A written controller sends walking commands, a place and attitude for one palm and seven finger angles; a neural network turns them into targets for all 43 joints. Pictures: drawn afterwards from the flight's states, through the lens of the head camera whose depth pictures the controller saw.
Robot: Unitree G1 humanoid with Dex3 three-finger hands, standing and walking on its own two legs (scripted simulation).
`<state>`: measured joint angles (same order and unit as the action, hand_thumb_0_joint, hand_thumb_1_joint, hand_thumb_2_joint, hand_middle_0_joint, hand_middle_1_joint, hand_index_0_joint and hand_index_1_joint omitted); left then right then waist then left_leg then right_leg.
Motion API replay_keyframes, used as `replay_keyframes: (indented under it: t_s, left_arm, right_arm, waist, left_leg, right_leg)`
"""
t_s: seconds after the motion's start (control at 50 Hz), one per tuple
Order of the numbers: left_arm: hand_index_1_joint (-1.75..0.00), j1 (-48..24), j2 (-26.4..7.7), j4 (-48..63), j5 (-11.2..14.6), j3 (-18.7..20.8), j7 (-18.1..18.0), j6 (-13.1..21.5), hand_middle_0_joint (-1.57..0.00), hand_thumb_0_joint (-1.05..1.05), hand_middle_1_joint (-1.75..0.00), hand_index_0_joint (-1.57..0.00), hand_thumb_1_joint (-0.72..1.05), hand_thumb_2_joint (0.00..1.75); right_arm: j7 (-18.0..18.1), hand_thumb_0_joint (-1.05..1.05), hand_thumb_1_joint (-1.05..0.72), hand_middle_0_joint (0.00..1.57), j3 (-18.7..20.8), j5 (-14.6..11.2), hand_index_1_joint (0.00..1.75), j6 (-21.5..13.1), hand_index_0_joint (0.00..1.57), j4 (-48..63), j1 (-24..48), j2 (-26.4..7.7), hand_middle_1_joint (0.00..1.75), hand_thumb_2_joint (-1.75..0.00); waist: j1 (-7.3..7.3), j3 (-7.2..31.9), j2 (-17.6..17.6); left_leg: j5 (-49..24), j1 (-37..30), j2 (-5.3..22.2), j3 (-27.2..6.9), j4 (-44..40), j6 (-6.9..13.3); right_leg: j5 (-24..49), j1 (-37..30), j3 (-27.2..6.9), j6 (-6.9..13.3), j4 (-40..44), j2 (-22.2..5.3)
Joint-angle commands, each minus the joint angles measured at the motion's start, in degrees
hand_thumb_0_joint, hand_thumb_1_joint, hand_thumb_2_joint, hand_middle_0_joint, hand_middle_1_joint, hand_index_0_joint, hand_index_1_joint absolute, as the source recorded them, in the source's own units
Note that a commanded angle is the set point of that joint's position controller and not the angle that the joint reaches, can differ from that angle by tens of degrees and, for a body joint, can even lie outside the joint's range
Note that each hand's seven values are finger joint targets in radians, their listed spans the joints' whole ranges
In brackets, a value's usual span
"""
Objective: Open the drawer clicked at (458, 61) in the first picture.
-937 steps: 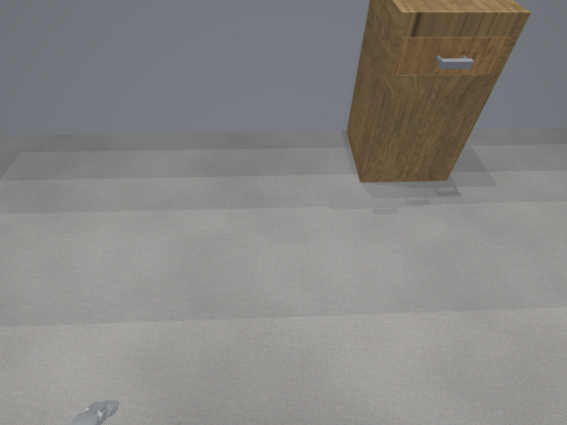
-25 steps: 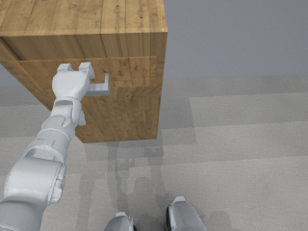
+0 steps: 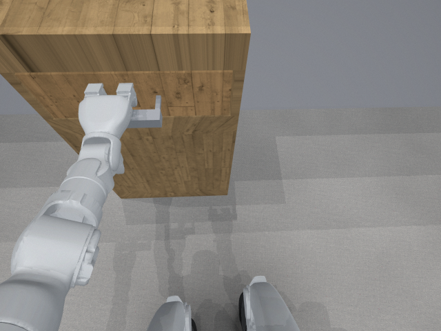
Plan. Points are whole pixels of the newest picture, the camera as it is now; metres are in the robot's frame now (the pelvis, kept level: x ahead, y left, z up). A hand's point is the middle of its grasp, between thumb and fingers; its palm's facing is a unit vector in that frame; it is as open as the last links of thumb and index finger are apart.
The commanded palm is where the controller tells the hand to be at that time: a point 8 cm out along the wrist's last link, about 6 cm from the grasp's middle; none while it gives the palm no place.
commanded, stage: lower the fingers behind the handle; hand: left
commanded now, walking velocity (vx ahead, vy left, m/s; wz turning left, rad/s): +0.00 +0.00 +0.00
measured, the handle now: (133, 109) +0.56 +0.14 -0.02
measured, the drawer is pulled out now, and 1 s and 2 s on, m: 0.00 0.00 0.00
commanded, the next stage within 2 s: lift the fingers back up to retry in 0.62 s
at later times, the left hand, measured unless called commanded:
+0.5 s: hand (117, 132) +0.50 +0.17 -0.02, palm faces -0.05 +0.07 -1.00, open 13.8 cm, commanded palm +0.48 +0.16 +0.01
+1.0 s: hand (118, 131) +0.50 +0.17 -0.01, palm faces -0.08 +0.01 -1.00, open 13.8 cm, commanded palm +0.49 +0.16 +0.05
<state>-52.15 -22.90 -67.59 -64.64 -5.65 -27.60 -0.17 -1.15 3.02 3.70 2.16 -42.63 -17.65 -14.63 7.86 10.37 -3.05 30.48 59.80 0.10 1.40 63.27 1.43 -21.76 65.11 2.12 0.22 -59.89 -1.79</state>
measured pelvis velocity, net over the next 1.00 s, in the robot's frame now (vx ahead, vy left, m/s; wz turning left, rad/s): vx -0.03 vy -0.01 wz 0.00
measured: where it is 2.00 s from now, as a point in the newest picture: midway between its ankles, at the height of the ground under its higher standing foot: outside the picture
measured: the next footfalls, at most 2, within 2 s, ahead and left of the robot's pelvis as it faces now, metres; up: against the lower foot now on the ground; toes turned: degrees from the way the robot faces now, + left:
none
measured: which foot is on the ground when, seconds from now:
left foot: down 0.00-1.00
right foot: down 0.00-1.00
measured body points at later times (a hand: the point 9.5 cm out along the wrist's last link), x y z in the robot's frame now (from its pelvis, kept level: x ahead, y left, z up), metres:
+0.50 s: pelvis -0.03 -0.01 -0.02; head +0.12 -0.02 +0.40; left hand +0.50 +0.17 +0.04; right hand -0.02 -0.28 -0.16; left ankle -0.02 +0.10 -0.65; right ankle +0.05 -0.12 -0.65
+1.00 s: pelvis -0.03 -0.01 -0.01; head +0.12 -0.02 +0.41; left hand +0.50 +0.16 +0.04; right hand -0.03 -0.28 -0.15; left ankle -0.02 +0.10 -0.65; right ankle +0.05 -0.12 -0.65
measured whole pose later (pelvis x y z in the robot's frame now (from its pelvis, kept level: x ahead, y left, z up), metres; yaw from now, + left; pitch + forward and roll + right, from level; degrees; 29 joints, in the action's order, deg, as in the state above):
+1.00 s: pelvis -0.03 -0.01 -0.01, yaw +0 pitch +27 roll +0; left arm -54.8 -27.1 -64.5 -62.6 -4.8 -20.3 1.0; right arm 0.8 1.7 2.1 -0.6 -41.3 -19.1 -14.7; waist 9.4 8.8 -3.6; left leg 29.2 64.5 0.3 1.4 66.3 1.1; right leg -20.1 69.7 2.0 0.7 -62.4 -1.5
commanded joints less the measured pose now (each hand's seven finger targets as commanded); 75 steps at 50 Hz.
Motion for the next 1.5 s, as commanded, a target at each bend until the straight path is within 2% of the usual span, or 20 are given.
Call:
replay_keyframes:
  t_s: [0.0,0.22,0.28,0.34,0.36,0.44,0.58,0.66,0.74,0.86,0.92,0.94,1.04,1.1,1.14,1.22,1.28,1.34,1.4,1.48]
  left_arm:
    - [-1.20,-19.3,-3.7,4.6,-0.3,-0.9,0.3,0.5,-0.30,0.00,-1.20,-0.30,-0.50,0.30]
    - [-1.20,-21.8,-4.8,3.3,1.4,-1.5,3.1,-1.6,-0.30,0.00,-1.20,-0.30,-0.50,0.30]
    - [-1.20,-21.7,-7.1,4.2,1.5,-0.3,4.1,-1.2,-0.30,0.00,-1.20,-0.30,-0.50,0.30]
    - [-1.20,-23.5,-5.5,4.8,1.6,-1.7,4.8,-0.7,-0.30,0.00,-1.20,-0.30,-0.50,0.30]
    - [-1.20,-22.2,-7.3,4.0,1.4,-0.7,4.9,-0.6,-0.30,0.00,-1.20,-0.30,-0.50,0.30]
    - [-1.20,-24.8,-6.5,4.1,1.6,-1.9,5.6,-0.4,-0.30,0.00,-1.20,-0.30,-0.50,0.30]
    - [-1.20,-23.8,-11.0,4.9,2.2,0.8,6.8,0.2,-0.30,0.00,-1.20,-0.30,-0.50,0.30]
    - [-1.20,-24.1,-11.0,5.0,1.5,0.4,6.8,0.6,-0.30,0.00,-1.20,-0.30,-0.50,0.30]
    - [-1.20,-25.8,-11.1,8.0,1.8,0.5,6.8,0.8,-0.30,0.00,-1.20,-0.30,-0.50,0.30]
    - [-1.20,-28.5,-15.4,12.8,2.0,3.4,6.0,1.4,-0.30,0.00,-1.20,-0.30,-0.50,0.30]
    - [-1.20,-29.1,-13.1,14.7,1.7,1.9,5.3,2.1,-0.30,0.00,-1.20,-0.30,-0.50,0.30]
    - [-1.20,-29.8,-12.9,15.3,1.9,2.1,4.9,2.4,-0.30,0.00,-1.20,-0.30,-0.50,0.30]
    - [-1.20,-30.3,-16.7,17.3,1.8,5.6,2.1,3.7,-0.30,0.00,-1.20,-0.30,-0.50,0.30]
    - [-1.20,-27.2,-15.9,14.5,1.1,5.8,-0.3,2.3,-0.30,0.00,-1.20,-0.30,-0.50,0.30]
    - [-1.20,-26.1,-17.9,14.0,0.9,7.8,-1.4,0.7,-0.30,0.00,-1.20,-0.30,-0.50,0.30]
    - [-1.20,-22.2,-14.8,12.7,1.2,5.2,-0.5,-3.1,-0.30,0.00,-1.20,-0.30,-0.50,0.30]
    - [-1.20,-23.8,-15.9,16.3,1.9,6.1,0.4,-3.0,-0.30,0.00,-1.20,-0.30,-0.50,0.30]
    - [-1.20,-21.0,-12.3,16.5,2.7,4.2,2.2,-1.8,-0.30,0.00,-1.20,-0.30,-0.50,0.30]
    - [-1.20,-14.7,-8.6,14.9,2.8,2.7,3.1,0.0,-0.30,0.00,-1.20,-0.30,-0.50,0.30]
    - [-1.20,-13.3,-6.7,16.0,1.5,1.9,2.3,2.0,-0.30,0.00,-1.20,-0.30,-0.50,0.30]
  right_arm:
    - [0.6,0.00,-0.90,0.20,3.1,-0.2,0.30,-1.2,0.20,2.2,-9.5,-9.0,0.30,-0.90]
    - [1.0,0.00,-0.90,0.20,2.5,-0.8,0.30,-2.1,0.20,3.0,-9.6,-9.4,0.30,-0.90]
    - [1.2,0.00,-0.90,0.20,2.3,-0.9,0.30,-2.3,0.20,3.4,-9.6,-9.5,0.30,-0.90]
    - [1.4,0.00,-0.90,0.20,2.3,-1.1,0.30,-3.0,0.20,3.5,-9.9,-9.3,0.30,-0.90]
    - [1.5,0.00,-0.90,0.20,2.1,-1.2,0.30,-3.0,0.20,3.5,-9.7,-9.5,0.30,-0.90]
    - [1.8,0.00,-0.90,0.20,2.0,-1.4,0.30,-3.7,0.20,3.5,-10.0,-9.4,0.30,-0.90]
    - [2.2,0.00,-0.90,0.20,1.5,-1.6,0.30,-4.2,0.20,3.8,-10.7,-9.7,0.30,-0.90]
    - [2.2,0.00,-0.90,0.20,1.5,-1.7,0.30,-4.3,0.20,3.7,-11.0,-9.7,0.30,-0.90]
    - [2.2,0.00,-0.90,0.20,1.7,-1.8,0.30,-4.1,0.20,4.1,-11.2,-9.5,0.30,-0.90]
    - [2.6,0.00,-0.90,0.20,1.8,-1.8,0.30,-3.8,0.20,4.1,-11.5,-9.5,0.30,-0.90]
    - [2.6,0.00,-0.90,0.20,2.1,-1.7,0.30,-3.9,0.20,3.9,-11.7,-9.1,0.30,-0.90]
    - [2.6,0.00,-0.90,0.20,2.2,-1.7,0.30,-3.9,0.20,3.7,-11.8,-9.0,0.30,-0.90]
    - [2.6,0.00,-0.90,0.20,2.1,-1.2,0.30,-3.2,0.20,3.2,-11.4,-9.3,0.30,-0.90]
    - [2.2,0.00,-0.90,0.20,1.9,-1.0,0.30,-2.2,0.20,3.1,-10.8,-9.2,0.30,-0.90]
    - [1.8,0.00,-0.90,0.20,1.9,-0.9,0.30,-1.4,0.20,3.2,-10.2,-9.5,0.30,-0.90]
    - [1.5,0.00,-0.90,0.20,2.1,-1.5,0.30,0.3,0.20,4.0,-9.9,-9.4,0.30,-0.90]
    - [1.7,0.00,-0.90,0.20,2.4,-1.7,0.30,1.3,0.20,4.1,-9.7,-9.5,0.30,-0.90]
    - [2.1,0.00,-0.90,0.20,2.9,-1.8,0.30,1.7,0.20,4.3,-9.7,-9.0,0.30,-0.90]
    - [2.2,0.00,-0.90,0.20,3.0,-1.8,0.30,1.8,0.20,4.1,-9.2,-8.9,0.30,-0.90]
    - [1.9,0.00,-0.90,0.20,3.5,-1.5,0.30,1.6,0.20,3.9,-8.9,-8.5,0.30,-0.90]
  waist:
    - [4.03,22.1,1.7]
    - [5.27,22.3,2.6]
    - [4.52,24.0,1.6]
    - [5.65,22.6,2.0]
    - [4.90,22.1,2.1]
    - [6.29,21.3,2.9]
    - [5.21,23.5,2.4]
    - [5.20,23.2,1.8]
    - [5.17,25.5,0.8]
    - [4.17,29.4,-0.1]
    - [3.75,29.4,-2.6]
    - [4.25,29.7,-1.3]
    - [2.62,29.6,-2.5]
    - [2.02,26.6,-3.0]
    - [0.96,28.3,-2.5]
    - [0.33,27.9,-1.0]
    - [0.14,29.1,-0.4]
    - [0.62,27.6,1.7]
    - [-0.33,23.4,3.4]
    - [-0.89,22.7,1.4]
  left_leg:
    - [-17.6,-8.7,-1.4,-2.2,-6.3,0.4]
    - [-11.3,-2.6,-1.6,-1.7,-4.4,0.9]
    - [-9.8,-2.0,-1.8,-1.6,-4.1,1.0]
    - [-7.9,-1.4,-1.7,-1.8,-4.0,1.1]
    - [-7.0,-0.5,-1.7,-1.6,-4.0,1.1]
    - [-4.7,1.2,-1.7,-1.7,-3.3,1.4]
    - [-4.6,3.5,-1.7,-0.9,-2.2,1.6]
    - [-4.5,3.6,-1.8,-1.1,-2.1,1.5]
    - [-5.7,0.8,-1.6,-1.4,-2.8,1.4]
    - [-8.0,-3.7,-1.7,-1.8,-5.1,1.3]
    - [-9.8,-8.4,-1.6,-2.5,-7.0,1.0]
    - [-11.1,-10.1,-1.5,-2.7,-7.3,1.0]
    - [-14.9,-13.2,-1.7,-2.6,-9.4,0.7]
    - [-17.4,-14.3,-1.7,-2.4,-11.0,0.6]
    - [-20.0,-15.3,-1.8,-1.8,-11.7,0.5]
    - [-25.1,-18.8,-1.6,-0.9,-14.4,0.2]
    - [-27.6,-22.0,-1.6,-0.9,-16.0,0.2]
    - [-31.1,-24.4,-1.3,-0.8,-17.0,0.4]
    - [-31.6,-23.9,-1.2,-0.6,-17.9,0.4]
    - [-33.4,-25.4,-1.0,-0.5,-17.5,0.1]
  right_leg:
    - [12.5,-16.5,-0.1,2.0,4.6,3.1]
    - [8.6,-15.3,-0.5,1.6,2.9,2.7]
    - [7.3,-16.0,-0.8,1.7,2.6,2.6]
    - [5.4,-14.5,-0.8,1.5,2.9,2.6]
    - [4.4,-14.4,-1.0,1.5,2.8,2.6]
    - [2.1,-13.0,-1.2,1.4,3.0,2.5]
    - [2.8,-15.5,-2.0,1.2,2.3,2.5]
    - [2.1,-14.5,-1.8,1.2,2.1,2.4]
    - [3.1,-14.9,-1.7,1.3,2.4,2.6]
    - [5.6,-19.9,-2.0,1.0,4.5,2.7]
    - [6.2,-19.4,-1.5,1.2,5.9,2.8]
    - [7.3,-19.6,-1.3,1.2,6.2,3.0]
    - [10.1,-22.6,-1.4,1.4,7.9,3.0]
    - [11.7,-23.4,-1.0,1.5,9.2,3.1]
    - [14.5,-26.5,-1.2,1.5,9.6,3.2]
    - [20.4,-31.9,-1.0,1.3,11.9,3.5]
    - [23.2,-35.1,-1.2,1.2,13.4,3.5]
    - [26.5,-37.2,-1.3,1.2,14.9,3.6]
    - [26.6,-36.2,-1.1,1.3,15.4,3.5]
    - [26.2,-34.1,-1.0,1.6,15.2,3.5]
